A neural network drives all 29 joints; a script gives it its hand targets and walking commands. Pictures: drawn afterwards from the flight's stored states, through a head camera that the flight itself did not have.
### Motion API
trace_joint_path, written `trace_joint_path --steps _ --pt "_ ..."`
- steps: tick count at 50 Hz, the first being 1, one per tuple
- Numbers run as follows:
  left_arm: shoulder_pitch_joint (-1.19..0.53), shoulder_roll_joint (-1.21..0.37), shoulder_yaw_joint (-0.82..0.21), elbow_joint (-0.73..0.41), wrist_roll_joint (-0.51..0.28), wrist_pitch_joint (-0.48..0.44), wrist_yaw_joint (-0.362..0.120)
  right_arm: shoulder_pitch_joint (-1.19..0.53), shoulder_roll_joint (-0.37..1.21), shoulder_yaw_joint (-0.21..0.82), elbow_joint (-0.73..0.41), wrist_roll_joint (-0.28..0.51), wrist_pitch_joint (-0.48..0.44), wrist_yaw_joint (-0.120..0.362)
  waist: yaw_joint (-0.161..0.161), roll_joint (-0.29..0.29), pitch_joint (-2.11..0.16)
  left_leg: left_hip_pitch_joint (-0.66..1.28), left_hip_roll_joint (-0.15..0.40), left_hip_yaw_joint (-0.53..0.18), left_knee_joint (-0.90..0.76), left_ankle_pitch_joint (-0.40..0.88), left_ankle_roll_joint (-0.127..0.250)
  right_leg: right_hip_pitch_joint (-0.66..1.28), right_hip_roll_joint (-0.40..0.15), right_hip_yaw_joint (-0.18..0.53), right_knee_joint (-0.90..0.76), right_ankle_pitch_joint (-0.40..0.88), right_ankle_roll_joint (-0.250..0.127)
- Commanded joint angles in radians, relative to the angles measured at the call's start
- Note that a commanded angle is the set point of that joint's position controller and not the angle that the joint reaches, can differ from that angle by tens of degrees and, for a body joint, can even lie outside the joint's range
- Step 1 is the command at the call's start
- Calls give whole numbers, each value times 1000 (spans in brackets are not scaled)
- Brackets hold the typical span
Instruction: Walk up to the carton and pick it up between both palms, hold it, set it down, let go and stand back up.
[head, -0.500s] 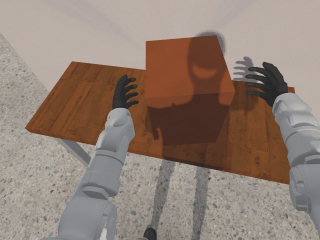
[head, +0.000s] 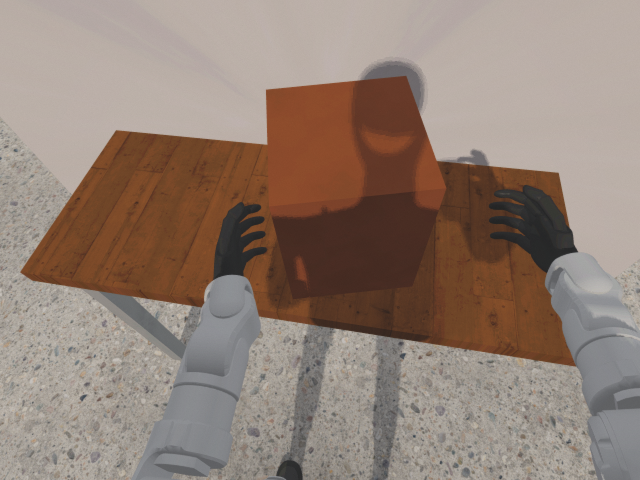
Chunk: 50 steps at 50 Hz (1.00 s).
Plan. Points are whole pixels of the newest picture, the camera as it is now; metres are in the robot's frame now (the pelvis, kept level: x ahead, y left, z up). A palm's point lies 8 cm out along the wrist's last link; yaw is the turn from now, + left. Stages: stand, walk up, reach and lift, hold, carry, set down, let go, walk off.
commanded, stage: set down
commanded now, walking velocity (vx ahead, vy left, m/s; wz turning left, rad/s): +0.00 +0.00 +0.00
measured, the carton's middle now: (345, 196) +0.51 +0.05 -0.01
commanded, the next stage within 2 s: none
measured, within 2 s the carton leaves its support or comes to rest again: neither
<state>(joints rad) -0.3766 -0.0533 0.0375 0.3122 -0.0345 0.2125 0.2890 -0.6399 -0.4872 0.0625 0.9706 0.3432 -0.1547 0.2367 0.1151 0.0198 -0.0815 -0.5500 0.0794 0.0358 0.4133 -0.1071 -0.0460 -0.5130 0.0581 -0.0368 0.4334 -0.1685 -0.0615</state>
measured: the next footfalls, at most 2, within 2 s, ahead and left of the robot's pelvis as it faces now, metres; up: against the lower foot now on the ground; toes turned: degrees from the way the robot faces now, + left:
none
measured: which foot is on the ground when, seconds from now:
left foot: down 0.00-1.00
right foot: down 0.00-1.00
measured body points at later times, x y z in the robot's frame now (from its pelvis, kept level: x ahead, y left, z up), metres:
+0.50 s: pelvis +0.01 -0.01 +0.00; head +0.07 -0.01 +0.45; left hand +0.30 +0.16 +0.01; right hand +0.34 -0.25 +0.00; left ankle +0.04 +0.15 -0.74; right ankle +0.01 -0.08 -0.74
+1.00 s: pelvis +0.02 -0.01 +0.00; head +0.05 +0.00 +0.45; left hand +0.27 +0.16 -0.02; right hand +0.28 -0.26 -0.03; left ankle +0.04 +0.15 -0.74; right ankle +0.01 -0.08 -0.74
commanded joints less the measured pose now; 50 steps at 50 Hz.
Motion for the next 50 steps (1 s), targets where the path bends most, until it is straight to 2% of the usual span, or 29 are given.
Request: trace_joint_path --steps 1,2,3,7,8,11,13,14,16,17,19,21,23,25,27,28,30,31,32,33,34,35,36,37,38,40,41,44,50 --pt "-258 19 16 -257 42 -68 -10 -305 -237 -49 -237 14 -92 -6 -22 -180 -646 257 -57 -26 12 204 64 410 -23 101 17 460 66" --pt "-226 3 12 -265 50 -75 -13 -278 -236 -54 -230 17 -102 -7 -34 -176 -618 251 -57 -30 6 201 63 423 -23 101 20 473 71" --pt "-253 9 21 -266 57 -83 -15 -291 -231 -47 -230 23 -110 -6 -25 -170 -614 235 -58 -26 4 183 63 423 -30 112 17 443 73" --pt "-123 -20 -17 -314 71 -123 -9 -153 -224 -46 -245 41 -156 -2 -49 -138 -576 289 -53 -33 4 197 57 405 -22 98 11 434 53" --pt "-132 -17 -3 -274 79 -129 -11 -164 -218 -38 -231 39 -161 -2 -39 -142 -545 282 -54 -26 0 171 59 390 -21 98 7 392 49" --pt "-119 -26 -18 -265 75 -143 -4 -143 -219 -43 -238 44 -177 3 -39 -145 -497 300 -48 -26 -2 141 62 355 -23 104 -11 300 41" --pt "-56 -38 -32 -280 69 -154 -4 -84 -216 -32 -255 53 -191 2 -48 -157 -494 323 -49 -24 1 163 66 365 -18 98 -12 344 35" --pt "-93 -22 -31 -316 61 -168 -1 -110 -227 -55 -284 46 -204 -1 -49 -151 -527 318 -50 -20 4 162 65 358 -16 97 -3 358 37" --pt "-27 -29 -20 -311 74 -190 1 -42 -210 -31 -282 58 -228 -2 -39 -159 -509 317 -53 -18 9 175 65 396 -23 111 1 381 43" --pt "8 -42 -34 -315 77 -202 0 2 -204 -31 -268 64 -240 -2 -52 -145 -496 327 -53 -25 11 180 61 397 -23 108 8 404 43" --pt "50 -41 -21 -297 88 -219 -6 51 -195 -24 -260 66 -259 -8 -52 -153 -459 315 -54 -22 2 170 63 423 -27 115 8 427 45" --pt "41 -40 -12 -251 92 -233 -9 44 -184 -16 -249 67 -267 -8 -45 -173 -408 278 -56 -16 6 124 66 412 -39 135 3 352 52" --pt "98 -45 -19 -277 92 -256 -8 103 -182 -13 -279 76 -291 -6 -49 -167 -420 298 -58 -13 9 138 66 418 -39 136 1 359 50" --pt "85 -46 -16 -252 100 -277 5 102 -179 -4 -257 82 -304 -1 -35 -148 -394 289 -57 -9 15 106 63 390 -39 138 7 293 41" --pt "143 -56 -30 -235 97 -290 0 165 -171 -6 -236 82 -317 -1 -57 -158 -357 301 -56 -9 17 100 63 388 -39 139 0 281 39" --pt "87 -38 -32 -243 87 -296 2 115 -178 -17 -249 80 -321 -1 -51 -153 -360 296 -56 -4 18 81 62 364 -37 135 1 252 35" --pt "93 -37 -28 -225 88 -306 12 136 -170 -3 -255 88 -327 0 -40 -151 -343 295 -56 -1 30 55 64 341 -42 148 -3 187 33" --pt "152 -55 -39 -230 88 -314 13 190 -168 2 -251 92 -336 1 -45 -156 -334 309 -54 -4 35 74 62 343 -40 146 -4 204 30" --pt "95 -34 -35 -226 77 -325 14 140 -169 -9 -272 88 -343 0 -42 -159 -347 285 -58 4 39 50 64 333 -46 153 -5 175 32" --pt "153 -52 -47 -225 78 -334 16 209 -162 0 -248 95 -348 2 -50 -158 -320 297 -54 -6 44 56 60 339 -48 156 -3 171 33" --pt "124 -42 -51 -227 73 -340 16 191 -163 -7 -246 95 -351 3 -52 -147 -326 295 -56 -3 47 50 57 331 -48 157 -4 162 30" --pt "205 -64 -58 -192 84 -341 14 260 -156 10 -201 100 -354 6 -56 -149 -284 324 -53 -8 48 61 57 327 -40 146 -2 179 22" --pt "145 -42 -52 -189 80 -342 11 209 -165 0 -201 97 -355 6 -57 -144 -286 313 -55 -3 47 36 56 304 -41 147 -6 146 20" --pt "172 -42 -48 -202 82 -347 16 237 -163 10 -204 105 -357 7 -46 -142 -286 316 -54 -5 50 45 56 311 -44 152 -4 151 20" --pt "208 -50 -54 -200 85 -347 16 267 -165 7 -197 106 -361 7 -56 -147 -279 328 -54 -5 48 52 55 314 -38 148 -6 154 19" --pt "210 -51 -49 -195 83 -347 16 263 -168 16 -200 111 -367 7 -49 -154 -258 326 -56 -4 52 54 55 317 -40 153 -4 165 19" --pt "220 -49 -57 -192 78 -350 15 275 -165 14 -193 108 -371 7 -60 -156 -246 327 -58 -4 54 49 56 313 -39 148 -2 166 19" --pt "253 -38 -43 -173 78 -366 14 305 -156 25 -220 108 -383 7 -45 -182 -231 298 -62 1 60 22 60 328 -51 167 0 132 30" --pt "296 -30 -39 -167 84 -386 1 375 -136 37 -206 105 -396 -4 -51 -163 -194 304 -71 0 64 27 48 341 -59 177 -1 169 34"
